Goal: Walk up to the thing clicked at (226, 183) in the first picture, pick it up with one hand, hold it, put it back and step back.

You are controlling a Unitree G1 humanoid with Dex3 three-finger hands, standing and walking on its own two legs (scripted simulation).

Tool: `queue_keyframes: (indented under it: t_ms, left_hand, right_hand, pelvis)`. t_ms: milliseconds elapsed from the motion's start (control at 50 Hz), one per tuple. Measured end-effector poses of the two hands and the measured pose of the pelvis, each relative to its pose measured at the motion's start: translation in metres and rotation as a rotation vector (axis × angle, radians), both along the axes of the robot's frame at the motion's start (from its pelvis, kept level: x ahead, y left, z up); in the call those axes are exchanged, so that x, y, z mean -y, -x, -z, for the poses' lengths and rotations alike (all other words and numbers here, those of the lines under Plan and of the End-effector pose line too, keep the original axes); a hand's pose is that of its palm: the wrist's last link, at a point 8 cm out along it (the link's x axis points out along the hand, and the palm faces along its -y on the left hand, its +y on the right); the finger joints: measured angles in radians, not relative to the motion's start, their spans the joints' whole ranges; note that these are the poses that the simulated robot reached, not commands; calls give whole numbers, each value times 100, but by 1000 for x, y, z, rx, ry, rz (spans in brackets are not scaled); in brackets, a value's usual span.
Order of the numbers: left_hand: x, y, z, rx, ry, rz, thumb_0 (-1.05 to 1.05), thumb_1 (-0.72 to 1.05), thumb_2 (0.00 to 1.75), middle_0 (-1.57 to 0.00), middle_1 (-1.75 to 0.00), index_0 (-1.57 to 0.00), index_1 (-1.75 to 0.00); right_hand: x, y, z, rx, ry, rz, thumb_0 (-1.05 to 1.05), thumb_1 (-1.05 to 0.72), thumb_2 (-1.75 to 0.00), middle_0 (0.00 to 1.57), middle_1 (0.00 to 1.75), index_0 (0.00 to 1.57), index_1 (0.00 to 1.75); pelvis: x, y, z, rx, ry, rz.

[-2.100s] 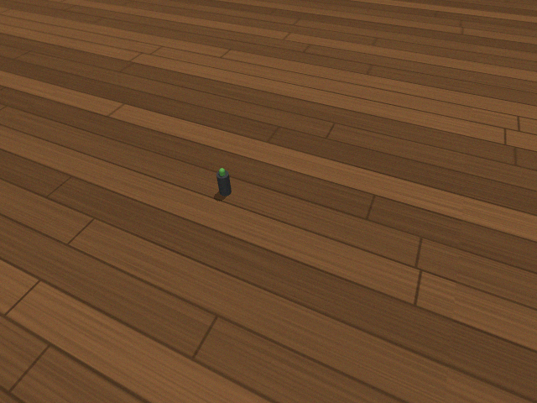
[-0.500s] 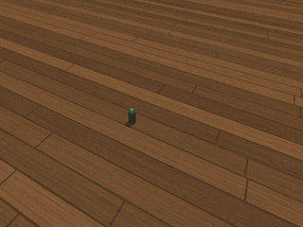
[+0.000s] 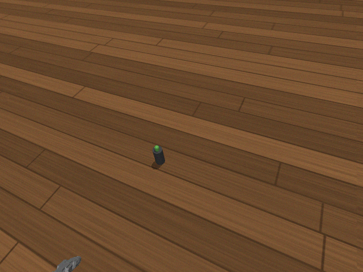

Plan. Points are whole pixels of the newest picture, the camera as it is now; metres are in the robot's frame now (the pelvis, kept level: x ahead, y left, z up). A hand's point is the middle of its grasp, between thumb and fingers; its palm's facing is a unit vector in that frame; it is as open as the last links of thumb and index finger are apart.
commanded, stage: walk up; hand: left
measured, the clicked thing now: (158, 153) +0.91 +0.22 -0.68
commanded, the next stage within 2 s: none
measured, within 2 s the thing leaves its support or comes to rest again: neither
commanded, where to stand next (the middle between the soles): +0.58 +0.01 m, yaw +1 degrees
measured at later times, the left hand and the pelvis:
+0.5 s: hand (84, 252) +0.22 +0.30 -0.16, palm faces -0.03 -0.95 -0.31, open 7.4 cm; pelvis +0.20 +0.03 +0.00, yaw +1 degrees
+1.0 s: hand (115, 177) +0.41 +0.23 -0.10, palm faces +0.01 -0.90 -0.43, open 7.4 cm; pelvis +0.36 -0.04 +0.01, yaw +0 degrees
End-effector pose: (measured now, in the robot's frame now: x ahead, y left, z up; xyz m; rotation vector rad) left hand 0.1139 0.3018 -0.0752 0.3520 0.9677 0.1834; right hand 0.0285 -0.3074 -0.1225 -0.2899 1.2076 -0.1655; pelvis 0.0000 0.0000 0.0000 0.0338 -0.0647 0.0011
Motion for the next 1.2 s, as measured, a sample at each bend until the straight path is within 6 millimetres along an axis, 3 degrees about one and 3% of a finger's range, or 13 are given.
queue_keyframes:
  t_ms: [80, 200, 320, 420, 520, 640, 760, 860, 1020, 1200]
  left_hand:
    - [0, -3, -1, -54, -6, -24, 1, 90, 90, -20, -30, -20, -30]
    - [-11, -10, 11, -125, 6, -63, 1, 90, 90, -20, -30, -20, -30]
    - [-31, -29, 39, -187, 36, -106, 1, 90, 90, -20, -30, -20, -30]
    - [-40, -63, 56, -255, 51, -103, 1, 90, 90, -20, -30, -20, -30]
    - [-40, -114, 45, -240, 59, -57, 1, 90, 90, -20, -30, -20, -30]
    - [-37, -169, 29, -204, 36, -36, 1, 90, 90, -20, -30, -20, -30]
    - [-19, -229, 15, -185, -19, -9, 1, 90, 90, -20, -30, -20, -30]
    - [5, -273, 7, -105, -77, -18, 1, 90, 90, -20, -30, -20, -30]
    - [32, -291, -11, -120, -66, -61, 1, 90, 90, -20, -30, -20, -30]
    - [24, -310, 5, -147, -33, -95, 1, 89, 90, -20, -30, -20, -30]
  right_hand:
    - [9, -55, -15, 72, 12, -27, 1, -90, -90, 21, 30, 21, 30]
    - [13, -120, -28, 77, 50, -69, 1, -90, -90, 20, 30, 20, 30]
    - [-4, -195, -31, 90, 87, -123, 1, -90, -90, 20, 30, 20, 30]
    - [-25, -249, -38, 180, 102, -135, 1, -90, -90, 21, 30, 21, 30]
    - [-31, -267, -52, 201, 91, -86, 1, -90, -90, 21, 30, 21, 30]
    - [-17, -275, -46, 142, 78, -56, 1, -90, -90, 21, 30, 21, 30]
    - [17, -291, -22, 91, 51, -15, 1, -90, -90, 21, 30, 21, 30]
    - [45, -323, 9, 35, 29, -8, 1, -90, -90, 21, 30, 21, 30]
    - [48, -391, -3, 57, -22, -37, 1, -90, -90, 20, 30, 20, 30]
    - [44, -447, -18, 34, 17, -81, 1, -90, -90, 20, 30, 20, 30]
  pelvis:
    - [4, -31, -7, -1, 15, 9]
    - [2, -78, -6, -9, 48, -12]
    - [-13, -133, 7, -20, 70, -33]
    - [-27, -171, 12, -19, 46, -24]
    - [-28, -204, -2, -10, 41, -15]
    - [-19, -242, -6, -4, 20, 0]
    - [4, -285, 1, -14, -9, 10]
    - [31, -320, 14, -9, 16, -2]
    - [46, -361, -7, -5, 7, 6]
    - [39, -403, -6, -3, 50, -30]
